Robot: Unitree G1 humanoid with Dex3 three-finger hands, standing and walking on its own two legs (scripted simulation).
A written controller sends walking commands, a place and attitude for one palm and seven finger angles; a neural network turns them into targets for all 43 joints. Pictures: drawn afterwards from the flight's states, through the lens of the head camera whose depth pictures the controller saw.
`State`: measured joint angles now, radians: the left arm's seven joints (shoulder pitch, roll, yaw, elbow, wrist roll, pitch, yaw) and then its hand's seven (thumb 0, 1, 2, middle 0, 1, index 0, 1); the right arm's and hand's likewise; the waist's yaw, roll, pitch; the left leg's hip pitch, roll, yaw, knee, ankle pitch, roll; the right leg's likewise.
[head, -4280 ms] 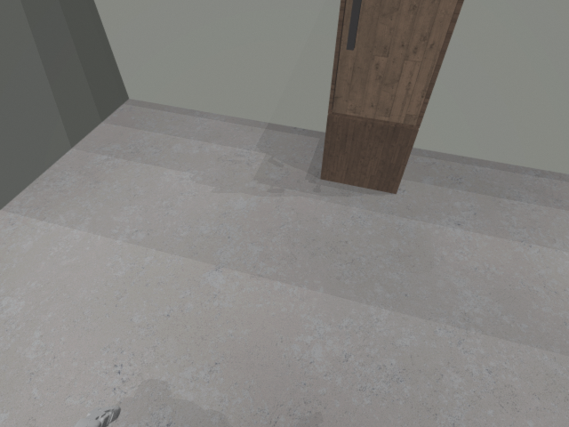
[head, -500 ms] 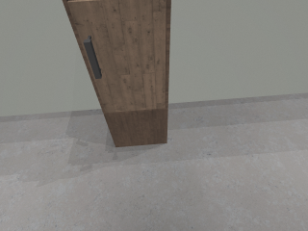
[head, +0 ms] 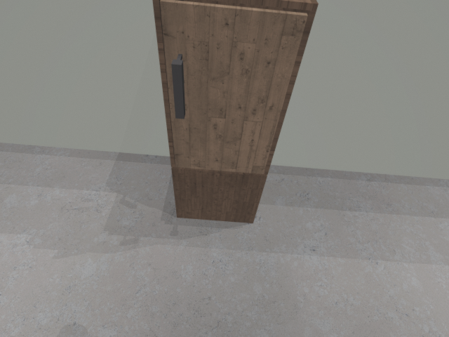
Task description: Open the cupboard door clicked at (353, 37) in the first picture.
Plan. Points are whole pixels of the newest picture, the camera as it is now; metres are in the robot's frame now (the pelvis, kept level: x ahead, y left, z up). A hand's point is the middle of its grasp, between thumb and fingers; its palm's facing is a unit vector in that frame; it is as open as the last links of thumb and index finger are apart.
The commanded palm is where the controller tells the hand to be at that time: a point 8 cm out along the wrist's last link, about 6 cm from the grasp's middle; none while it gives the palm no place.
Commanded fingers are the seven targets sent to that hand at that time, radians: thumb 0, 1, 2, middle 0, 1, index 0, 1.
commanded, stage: take the last steps up to it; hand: left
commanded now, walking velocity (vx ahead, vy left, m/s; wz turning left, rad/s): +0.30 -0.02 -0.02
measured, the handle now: (180, 87) +0.74 +0.19 +0.04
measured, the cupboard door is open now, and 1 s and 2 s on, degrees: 0 0 0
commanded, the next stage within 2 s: come to a stop and stand still in 0.36 s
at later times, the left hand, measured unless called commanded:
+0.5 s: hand (171, 281) +0.26 +0.14 -0.17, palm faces +0.02 -0.98 -0.21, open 7.3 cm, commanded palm none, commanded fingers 0.00 0.90 0.90 -0.20 -0.30 -0.20 -0.30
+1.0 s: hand (147, 305) +0.21 +0.18 -0.18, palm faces +0.00 -0.98 -0.20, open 7.3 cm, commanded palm none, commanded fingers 0.00 0.90 0.90 -0.20 -0.30 -0.20 -0.30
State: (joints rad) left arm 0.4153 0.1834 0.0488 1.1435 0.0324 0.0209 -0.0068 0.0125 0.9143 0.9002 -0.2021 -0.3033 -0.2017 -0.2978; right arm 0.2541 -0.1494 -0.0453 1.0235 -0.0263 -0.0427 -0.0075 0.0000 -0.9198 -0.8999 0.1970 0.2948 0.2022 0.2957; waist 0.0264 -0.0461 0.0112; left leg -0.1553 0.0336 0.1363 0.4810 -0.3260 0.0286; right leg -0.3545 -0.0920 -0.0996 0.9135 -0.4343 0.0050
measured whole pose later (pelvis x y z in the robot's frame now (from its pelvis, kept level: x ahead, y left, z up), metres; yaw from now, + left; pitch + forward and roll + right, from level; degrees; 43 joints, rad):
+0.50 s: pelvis +0.16 -0.04 -0.01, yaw +0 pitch -2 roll +0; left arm 0.14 0.14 0.05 1.02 0.01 -0.06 0.02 0.00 0.92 0.90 -0.20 -0.30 -0.20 -0.30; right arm 0.34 -0.14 -0.05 1.13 -0.02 -0.01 -0.01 0.01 -0.91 -0.90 0.20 0.29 0.20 0.30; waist -0.04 0.03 0.08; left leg -0.39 0.08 0.04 1.17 -0.40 0.02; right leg -0.30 0.00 -0.17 0.54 -0.21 -0.09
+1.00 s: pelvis +0.19 -0.01 +0.00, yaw -3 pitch +1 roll +0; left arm 0.24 0.19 0.05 1.04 0.02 0.05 0.03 0.01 0.91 0.90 -0.20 -0.30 -0.20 -0.30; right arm 0.12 -0.14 -0.03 1.01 -0.02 0.02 -0.03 0.00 -0.92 -0.90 0.20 0.30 0.20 0.30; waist 0.02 -0.03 0.09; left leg -0.31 0.04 0.11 0.46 -0.17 0.03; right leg -0.35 -0.02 -0.01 0.93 -0.49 0.02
